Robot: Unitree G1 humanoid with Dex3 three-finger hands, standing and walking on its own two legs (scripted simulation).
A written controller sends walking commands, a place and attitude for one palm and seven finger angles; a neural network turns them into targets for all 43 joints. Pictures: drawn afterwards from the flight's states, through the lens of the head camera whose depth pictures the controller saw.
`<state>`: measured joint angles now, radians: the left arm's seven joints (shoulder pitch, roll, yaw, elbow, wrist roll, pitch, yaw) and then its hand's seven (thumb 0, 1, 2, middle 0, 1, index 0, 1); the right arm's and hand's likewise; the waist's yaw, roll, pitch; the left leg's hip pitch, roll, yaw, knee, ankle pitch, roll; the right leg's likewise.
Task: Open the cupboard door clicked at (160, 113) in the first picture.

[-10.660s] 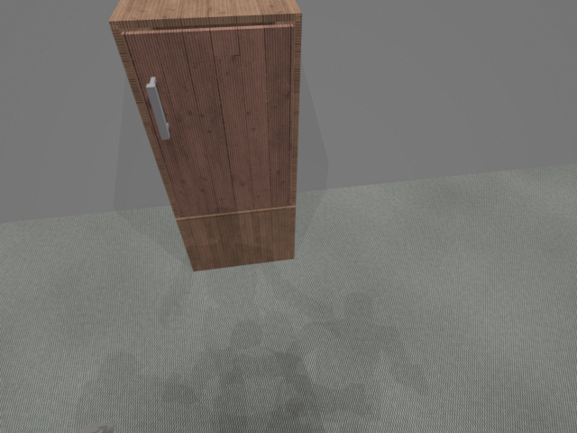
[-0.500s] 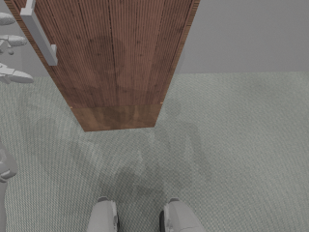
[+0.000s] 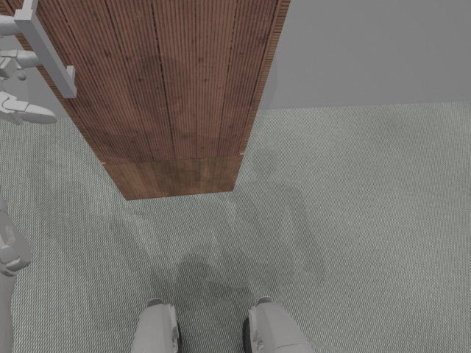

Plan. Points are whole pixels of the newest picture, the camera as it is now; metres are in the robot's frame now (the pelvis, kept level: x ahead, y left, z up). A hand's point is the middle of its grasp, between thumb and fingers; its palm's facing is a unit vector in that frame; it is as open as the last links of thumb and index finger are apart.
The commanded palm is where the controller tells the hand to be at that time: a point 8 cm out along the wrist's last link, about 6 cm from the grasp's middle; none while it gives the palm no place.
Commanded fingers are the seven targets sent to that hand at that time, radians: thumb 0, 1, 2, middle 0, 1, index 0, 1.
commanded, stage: slide the fingers in behind the handle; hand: left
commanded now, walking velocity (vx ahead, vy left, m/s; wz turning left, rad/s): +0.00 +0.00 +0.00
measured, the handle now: (52, 50) +0.57 +0.24 +0.10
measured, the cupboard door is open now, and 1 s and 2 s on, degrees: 0 0 0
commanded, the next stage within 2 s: close the thumb around the handle in 1.28 s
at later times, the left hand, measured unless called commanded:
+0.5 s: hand (46, 77) +0.52 +0.24 +0.10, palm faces +0.02 -1.00 -0.02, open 14.0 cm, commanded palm +0.50 +0.27 +0.09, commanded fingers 0.00 -0.50 0.30 -0.30 -1.20 -0.30 -1.20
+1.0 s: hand (64, 79) +0.51 +0.21 +0.10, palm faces +0.07 -1.00 -0.03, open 14.2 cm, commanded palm +0.49 +0.24 +0.09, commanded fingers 0.00 -0.50 0.30 -0.30 -1.20 -0.30 -1.20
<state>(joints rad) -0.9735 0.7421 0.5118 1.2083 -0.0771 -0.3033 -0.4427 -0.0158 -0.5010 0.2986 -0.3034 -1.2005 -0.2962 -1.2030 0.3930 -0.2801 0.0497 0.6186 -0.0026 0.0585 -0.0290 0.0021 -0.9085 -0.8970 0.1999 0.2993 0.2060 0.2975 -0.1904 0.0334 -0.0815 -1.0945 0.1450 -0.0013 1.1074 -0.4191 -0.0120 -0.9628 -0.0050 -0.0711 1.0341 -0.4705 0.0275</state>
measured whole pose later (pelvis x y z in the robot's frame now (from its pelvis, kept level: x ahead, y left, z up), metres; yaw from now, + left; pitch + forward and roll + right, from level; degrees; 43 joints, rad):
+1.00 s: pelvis +0.01 -0.01 +0.01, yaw +1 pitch +20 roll -3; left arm -0.91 0.52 0.41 1.15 -0.09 -0.37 -0.24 -0.02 -0.50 0.30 -0.28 -1.19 -0.26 -1.20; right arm 0.38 -0.26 0.02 0.64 -0.02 0.04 0.00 0.00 -0.91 -0.90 0.20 0.30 0.21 0.30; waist -0.16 0.04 -0.10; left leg -1.00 0.13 0.01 1.05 -0.41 -0.02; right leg -0.89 -0.02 -0.06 1.01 -0.48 0.02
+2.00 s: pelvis +0.01 +0.00 +0.01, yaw +1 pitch +21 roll -4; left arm -0.92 0.53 0.41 1.15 -0.08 -0.35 -0.27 0.00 0.71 0.82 -0.38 -1.33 -0.38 -1.33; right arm 0.39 -0.26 0.03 0.65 -0.02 0.03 0.00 0.00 -0.91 -0.90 0.20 0.30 0.21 0.30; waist -0.17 0.04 -0.10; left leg -1.02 0.12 0.01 1.07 -0.42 -0.01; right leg -0.90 -0.02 -0.06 1.01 -0.47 0.03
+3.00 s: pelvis +0.04 -0.03 +0.04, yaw +3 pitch +9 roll +0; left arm 0.14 -0.07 -0.10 0.08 0.02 -0.24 0.40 0.01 0.69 0.74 -0.34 -1.31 -0.35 -1.31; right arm 0.18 -0.16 0.01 0.51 -0.06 0.05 0.03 0.01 -0.91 -0.90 0.20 0.30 0.20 0.30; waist 0.00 0.02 -0.13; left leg -0.63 0.10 0.03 0.87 -0.40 -0.05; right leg -0.54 -0.04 -0.06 0.89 -0.51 0.00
